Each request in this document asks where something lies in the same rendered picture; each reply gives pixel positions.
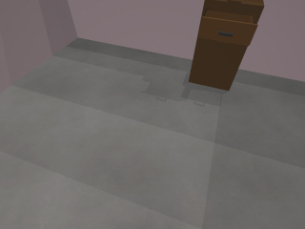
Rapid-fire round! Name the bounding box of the drawer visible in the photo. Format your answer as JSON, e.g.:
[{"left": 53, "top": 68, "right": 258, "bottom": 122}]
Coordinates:
[{"left": 198, "top": 10, "right": 258, "bottom": 46}]

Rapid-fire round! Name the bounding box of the cabinet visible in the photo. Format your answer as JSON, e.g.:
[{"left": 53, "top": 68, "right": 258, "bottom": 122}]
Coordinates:
[{"left": 189, "top": 0, "right": 265, "bottom": 91}]

